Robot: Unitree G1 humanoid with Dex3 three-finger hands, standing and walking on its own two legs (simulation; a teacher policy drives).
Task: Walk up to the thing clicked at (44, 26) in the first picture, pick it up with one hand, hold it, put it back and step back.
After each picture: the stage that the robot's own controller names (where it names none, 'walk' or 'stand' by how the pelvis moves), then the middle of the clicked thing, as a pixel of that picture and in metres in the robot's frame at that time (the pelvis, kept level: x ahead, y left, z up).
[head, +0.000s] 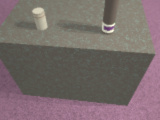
stand; (40, 19) +0.82 +0.28 -0.06
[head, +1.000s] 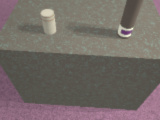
walk; (48, 22) +0.72 +0.18 -0.03
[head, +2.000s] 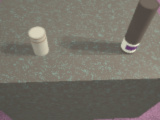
stand; (39, 42) +0.53 +0.21 -0.03
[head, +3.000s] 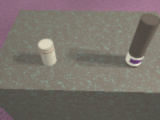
stand; (47, 52) +0.53 +0.20 -0.05
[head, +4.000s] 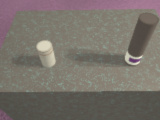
stand; (46, 54) +0.52 +0.20 -0.06
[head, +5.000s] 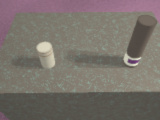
stand; (46, 55) +0.52 +0.20 -0.06
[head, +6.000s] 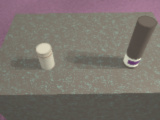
stand; (45, 56) +0.52 +0.20 -0.06
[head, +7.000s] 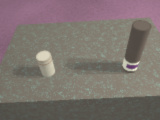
rise first; (46, 64) +0.50 +0.22 -0.06
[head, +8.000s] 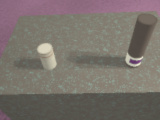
go down; (47, 56) +0.52 +0.22 -0.05
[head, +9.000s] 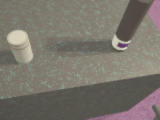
go down; (21, 47) +0.49 +0.21 +0.00
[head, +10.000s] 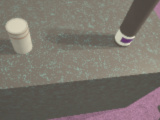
approach; (20, 37) +0.50 +0.21 +0.01
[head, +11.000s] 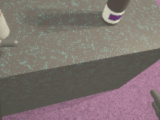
close; out of the picture +0.52 +0.23 +0.05
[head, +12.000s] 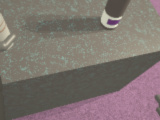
lift; out of the picture +0.49 +0.22 +0.04
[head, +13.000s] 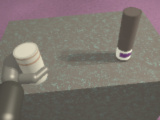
lift; (31, 64) +0.34 +0.17 +0.15
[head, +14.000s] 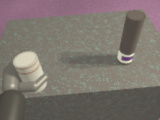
hold; (31, 73) +0.32 +0.18 +0.11
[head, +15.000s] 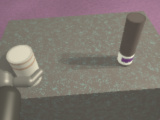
hold; (25, 67) +0.32 +0.19 +0.14
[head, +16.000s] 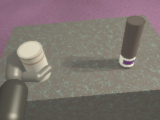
hold; (35, 62) +0.33 +0.16 +0.16
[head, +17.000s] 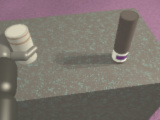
crouch; (22, 45) +0.42 +0.20 +0.14
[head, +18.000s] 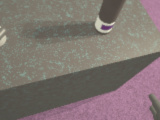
lower; out of the picture +0.51 +0.23 +0.04
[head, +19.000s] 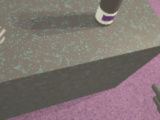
lower; out of the picture +0.51 +0.23 +0.04
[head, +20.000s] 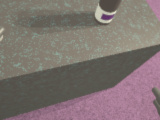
lower; out of the picture +0.51 +0.23 +0.05
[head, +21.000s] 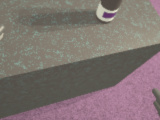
lower; out of the picture +0.51 +0.23 +0.05
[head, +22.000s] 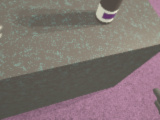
rest; out of the picture +0.51 +0.23 +0.05
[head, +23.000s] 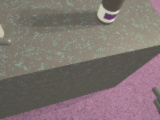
withdraw; out of the picture +0.51 +0.23 +0.05
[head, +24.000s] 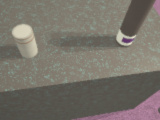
sink last; (26, 42) +0.50 +0.21 +0.01
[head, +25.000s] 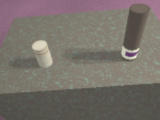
stand; (42, 54) +0.52 +0.23 -0.01
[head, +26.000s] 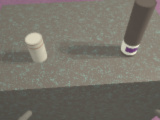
stand; (36, 48) +0.51 +0.23 +0.00
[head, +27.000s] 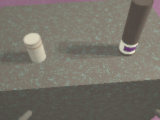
stand; (35, 48) +0.51 +0.23 +0.01
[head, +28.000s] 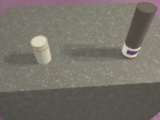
stand; (41, 50) +0.51 +0.21 -0.02
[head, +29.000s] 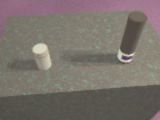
stand; (42, 57) +0.52 +0.21 -0.06
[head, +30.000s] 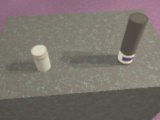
stand; (41, 58) +0.51 +0.21 -0.06
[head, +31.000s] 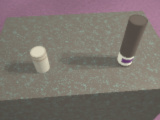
stand; (40, 60) +0.50 +0.22 -0.06
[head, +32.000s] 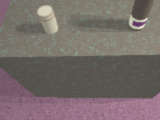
walk; (48, 20) +0.63 +0.20 -0.04
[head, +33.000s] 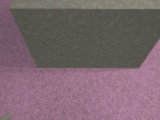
walk; out of the picture +0.94 +0.14 -0.03
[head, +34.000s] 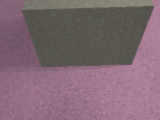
stand; out of the picture +1.16 +0.19 -0.04
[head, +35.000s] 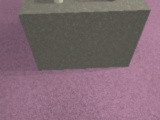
stand; out of the picture +1.13 +0.19 -0.06
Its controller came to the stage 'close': yes
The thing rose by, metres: 0.23
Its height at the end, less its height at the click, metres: +0.00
